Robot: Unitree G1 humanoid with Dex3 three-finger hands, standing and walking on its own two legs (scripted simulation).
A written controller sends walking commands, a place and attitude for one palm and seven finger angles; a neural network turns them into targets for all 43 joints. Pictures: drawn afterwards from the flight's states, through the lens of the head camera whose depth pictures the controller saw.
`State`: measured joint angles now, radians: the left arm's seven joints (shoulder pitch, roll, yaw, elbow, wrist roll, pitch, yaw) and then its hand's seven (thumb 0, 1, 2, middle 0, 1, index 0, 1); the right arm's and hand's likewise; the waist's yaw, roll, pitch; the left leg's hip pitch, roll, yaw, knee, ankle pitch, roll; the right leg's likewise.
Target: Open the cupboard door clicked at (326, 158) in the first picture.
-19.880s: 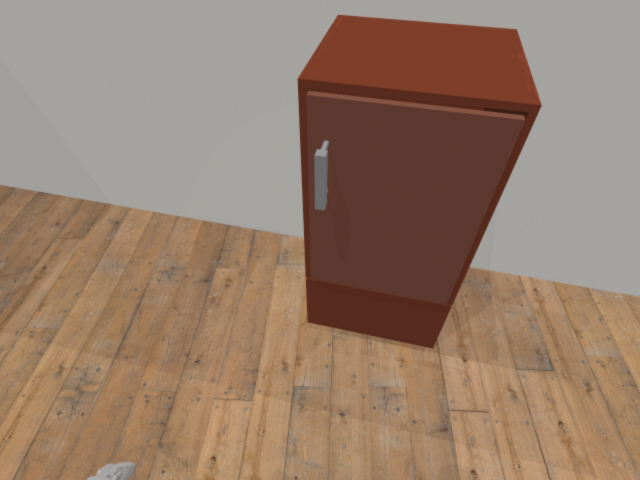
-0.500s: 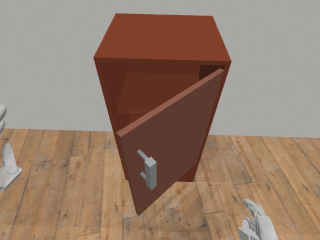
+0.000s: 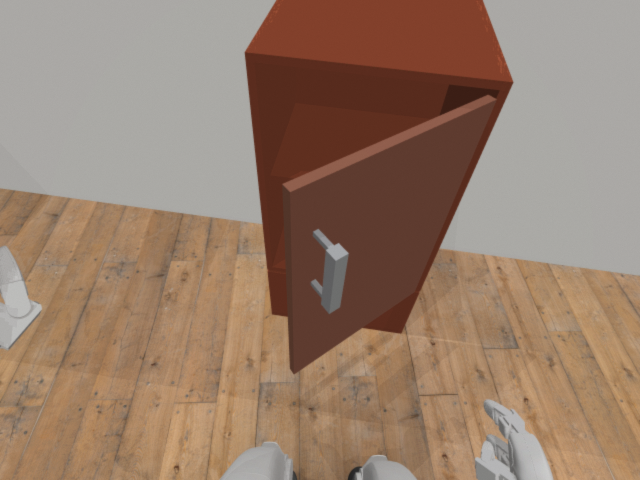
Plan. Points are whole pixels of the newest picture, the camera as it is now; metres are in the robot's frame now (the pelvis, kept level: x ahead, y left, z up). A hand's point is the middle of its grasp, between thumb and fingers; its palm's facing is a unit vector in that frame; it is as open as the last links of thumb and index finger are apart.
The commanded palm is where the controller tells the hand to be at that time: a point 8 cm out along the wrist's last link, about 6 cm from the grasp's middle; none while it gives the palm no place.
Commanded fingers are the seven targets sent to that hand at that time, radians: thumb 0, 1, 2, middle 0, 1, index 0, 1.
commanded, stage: step back with the hand held close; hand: left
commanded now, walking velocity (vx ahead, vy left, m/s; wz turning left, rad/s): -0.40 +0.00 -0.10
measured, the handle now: (325, 272) +0.42 +0.02 -0.02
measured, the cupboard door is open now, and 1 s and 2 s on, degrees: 44 44 44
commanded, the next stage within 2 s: stop stepping back and stand still in 0.12 s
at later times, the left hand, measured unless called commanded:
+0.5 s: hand out of the picture +0.10 +0.24 +0.21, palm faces +0.28 -0.83 -0.48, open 7.4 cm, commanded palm +0.04 +0.30 +0.21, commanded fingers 0.00 0.90 0.90 -0.20 -0.30 -0.20 -0.30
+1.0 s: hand out of the picture +0.02 +0.22 +0.23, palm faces +0.25 -0.78 -0.57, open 7.4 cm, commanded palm -0.01 +0.27 +0.21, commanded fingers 0.00 0.90 0.90 -0.20 -0.30 -0.20 -0.30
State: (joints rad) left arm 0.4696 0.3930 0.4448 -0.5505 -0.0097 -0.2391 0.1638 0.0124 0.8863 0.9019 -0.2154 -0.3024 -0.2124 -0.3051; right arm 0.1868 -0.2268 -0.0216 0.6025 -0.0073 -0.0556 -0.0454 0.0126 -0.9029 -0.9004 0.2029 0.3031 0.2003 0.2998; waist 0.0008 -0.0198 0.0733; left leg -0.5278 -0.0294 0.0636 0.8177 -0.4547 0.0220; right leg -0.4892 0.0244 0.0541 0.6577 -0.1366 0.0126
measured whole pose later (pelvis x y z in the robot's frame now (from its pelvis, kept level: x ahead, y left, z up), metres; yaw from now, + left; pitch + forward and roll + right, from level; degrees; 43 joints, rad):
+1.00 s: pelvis -0.20 +0.01 +0.02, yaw -12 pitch -1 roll +1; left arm 0.64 0.51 0.48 -0.61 -0.01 -0.24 0.13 0.01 0.88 0.90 -0.23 -0.30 -0.22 -0.31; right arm 0.30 -0.19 -0.01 0.71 -0.03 -0.09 -0.06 0.01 -0.90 -0.90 0.20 0.30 0.20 0.30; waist 0.01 -0.04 -0.03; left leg -0.66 0.00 0.00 1.16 -0.31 -0.02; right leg -0.29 0.04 -0.09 0.61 -0.30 -0.10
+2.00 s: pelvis -0.21 +0.04 +0.03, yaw -10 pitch +0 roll +0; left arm 0.57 0.41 0.41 -0.44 -0.05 -0.20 0.16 0.01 0.89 0.90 -0.22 -0.30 -0.21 -0.31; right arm 0.21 -0.22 -0.01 0.62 0.00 -0.09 -0.06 0.01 -0.90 -0.90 0.20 0.30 0.20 0.30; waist -0.01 0.03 0.01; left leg -0.20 0.02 0.04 0.46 -0.26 0.00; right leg -0.24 0.02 -0.06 0.42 -0.18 -0.03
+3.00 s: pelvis -0.23 +0.04 +0.03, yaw -8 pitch -1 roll +0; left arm 0.28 0.20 0.01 1.06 0.02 0.03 0.01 0.00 0.94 0.90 -0.21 -0.30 -0.20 -0.30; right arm 0.30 -0.17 0.01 1.07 -0.03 0.04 -0.01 0.01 -0.91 -0.90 0.20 0.30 0.20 0.30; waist 0.01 0.01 0.07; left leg -0.23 0.00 0.01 0.46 -0.22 0.01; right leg -0.26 -0.01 -0.09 0.43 -0.16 -0.03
